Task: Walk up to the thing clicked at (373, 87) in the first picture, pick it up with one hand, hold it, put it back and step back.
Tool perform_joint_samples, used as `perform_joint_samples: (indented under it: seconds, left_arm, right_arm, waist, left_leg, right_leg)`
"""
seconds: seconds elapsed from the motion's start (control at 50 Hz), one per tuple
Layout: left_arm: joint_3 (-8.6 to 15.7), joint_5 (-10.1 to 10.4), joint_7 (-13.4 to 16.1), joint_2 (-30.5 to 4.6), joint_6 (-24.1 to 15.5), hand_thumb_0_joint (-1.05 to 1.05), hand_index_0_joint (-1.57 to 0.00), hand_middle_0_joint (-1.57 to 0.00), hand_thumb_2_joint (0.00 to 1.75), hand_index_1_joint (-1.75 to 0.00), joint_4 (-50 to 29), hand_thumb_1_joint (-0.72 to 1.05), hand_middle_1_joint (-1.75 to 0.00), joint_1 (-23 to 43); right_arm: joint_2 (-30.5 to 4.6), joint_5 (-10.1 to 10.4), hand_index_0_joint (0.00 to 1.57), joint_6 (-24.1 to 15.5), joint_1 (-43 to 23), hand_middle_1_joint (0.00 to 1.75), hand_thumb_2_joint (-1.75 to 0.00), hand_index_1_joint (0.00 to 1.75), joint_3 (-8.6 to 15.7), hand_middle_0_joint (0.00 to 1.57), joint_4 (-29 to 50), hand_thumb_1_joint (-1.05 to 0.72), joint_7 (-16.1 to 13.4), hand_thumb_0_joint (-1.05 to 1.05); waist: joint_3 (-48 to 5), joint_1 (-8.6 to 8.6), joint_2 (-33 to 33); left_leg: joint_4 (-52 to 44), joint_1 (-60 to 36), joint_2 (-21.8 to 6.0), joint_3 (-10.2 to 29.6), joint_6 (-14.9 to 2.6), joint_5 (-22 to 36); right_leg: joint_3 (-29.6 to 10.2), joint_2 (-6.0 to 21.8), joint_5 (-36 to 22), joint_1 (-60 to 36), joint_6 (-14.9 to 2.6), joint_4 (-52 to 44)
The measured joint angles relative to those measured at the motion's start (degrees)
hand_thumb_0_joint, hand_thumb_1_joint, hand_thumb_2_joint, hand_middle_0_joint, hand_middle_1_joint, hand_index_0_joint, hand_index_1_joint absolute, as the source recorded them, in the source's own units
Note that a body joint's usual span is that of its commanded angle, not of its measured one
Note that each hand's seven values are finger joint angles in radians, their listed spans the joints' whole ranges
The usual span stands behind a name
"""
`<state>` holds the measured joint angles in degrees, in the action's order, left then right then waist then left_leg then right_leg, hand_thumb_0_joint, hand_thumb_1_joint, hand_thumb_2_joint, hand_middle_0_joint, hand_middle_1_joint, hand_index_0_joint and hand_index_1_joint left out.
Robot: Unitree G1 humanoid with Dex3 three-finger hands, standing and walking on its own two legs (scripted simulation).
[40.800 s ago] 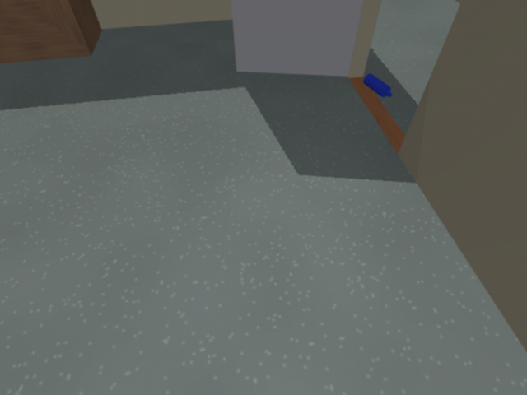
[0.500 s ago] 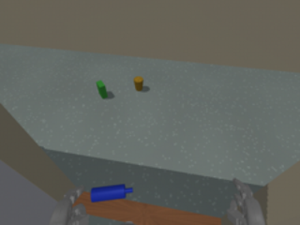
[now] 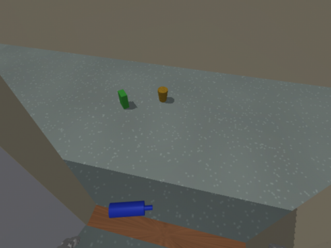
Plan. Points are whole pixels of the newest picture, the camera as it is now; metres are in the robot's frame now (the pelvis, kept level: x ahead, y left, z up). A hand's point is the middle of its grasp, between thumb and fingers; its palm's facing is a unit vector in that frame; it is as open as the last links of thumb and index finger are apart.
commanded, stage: stand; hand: left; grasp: from above
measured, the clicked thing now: (131, 208) +0.43 +0.23 -0.72
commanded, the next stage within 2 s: none
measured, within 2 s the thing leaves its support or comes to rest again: neither
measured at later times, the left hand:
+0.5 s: hand out of the picture +0.03 +0.24 -0.14, palm faces +0.03 -0.94 -0.33, open 7.3 cm
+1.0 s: hand out of the picture +0.05 +0.22 -0.14, palm faces +0.00 -0.95 -0.32, open 7.3 cm
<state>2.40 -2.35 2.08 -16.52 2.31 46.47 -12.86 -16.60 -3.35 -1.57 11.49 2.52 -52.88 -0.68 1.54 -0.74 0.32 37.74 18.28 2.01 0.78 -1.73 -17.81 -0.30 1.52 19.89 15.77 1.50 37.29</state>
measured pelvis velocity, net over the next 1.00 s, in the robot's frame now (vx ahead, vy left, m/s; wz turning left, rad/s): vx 0.00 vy -0.01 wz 0.00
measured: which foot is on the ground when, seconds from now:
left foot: down 0.00-1.00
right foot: down 0.00-1.00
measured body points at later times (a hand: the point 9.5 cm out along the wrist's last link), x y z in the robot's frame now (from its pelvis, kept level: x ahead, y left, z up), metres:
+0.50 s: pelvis -0.01 +0.01 +0.02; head -0.03 +0.00 +0.47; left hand +0.02 +0.29 -0.12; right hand +0.05 -0.27 -0.12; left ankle +0.03 +0.10 -0.72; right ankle +0.00 -0.14 -0.72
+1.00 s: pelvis +0.00 -0.01 +0.02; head +0.00 -0.02 +0.47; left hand +0.05 +0.27 -0.12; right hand +0.05 -0.30 -0.12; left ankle +0.03 +0.10 -0.72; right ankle +0.00 -0.14 -0.72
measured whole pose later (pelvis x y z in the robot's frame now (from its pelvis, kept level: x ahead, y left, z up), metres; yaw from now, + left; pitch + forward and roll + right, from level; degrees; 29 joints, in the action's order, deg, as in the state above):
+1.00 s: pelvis +0.00 -0.01 +0.02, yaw +0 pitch -4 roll +0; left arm 1.1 -1.2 1.1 -16.4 -0.4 65.7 -9.4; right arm -17.5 -1.3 -0.3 8.8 1.1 -65.8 -0.4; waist 3.6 0.3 -0.8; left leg 19.7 7.1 1.2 1.2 -0.7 -8.6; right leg 0.0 0.9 10.9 5.0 0.8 19.9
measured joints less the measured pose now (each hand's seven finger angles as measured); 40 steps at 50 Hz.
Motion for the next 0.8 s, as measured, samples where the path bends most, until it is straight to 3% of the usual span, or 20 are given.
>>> perform_joint_samples:
  seconds: [0.3, 0.8]
  left_arm:
    - [-0.56, 0.45, -0.18, 0.84, -1.45, 0.01, -0.21, -0.2, 0.9, -0.3, 15.17, 0.91, -0.3, 0.48]
    - [-1.18, 0.67, -0.79, -0.35, -2.48, 0.0, -0.21, -0.2, 0.9, -0.3, 18.94, 0.91, -0.3, 1.92]
  right_arm:
    - [1.14, 1.28, 0.2, 1.17, -1.19, 0.3, -0.89, 0.3, -0.26, 0.21, -8.89, -0.9, -0.44, 0.0]
    - [-1.17, 1.82, 0.2, 1.67, -2.25, 0.3, -0.89, 0.3, -0.54, 0.21, -12.14, -0.9, 0.42, 0.0]
  waist:
    - [2.16, -0.22, -0.6]
    - [1.93, 0.77, -1.35]
  left_leg:
    - [-14.26, -10.02, 0.9, -0.27, -0.59, 7.45]
    - [-16.71, -10.01, -0.36, 0.42, 0.55, 9.32]
  right_leg:
    - [-0.31, 1.07, -7.23, -9.64, 0.9, -13.65]
    - [0.31, -0.2, -9.1, -9.69, -0.24, -16.17]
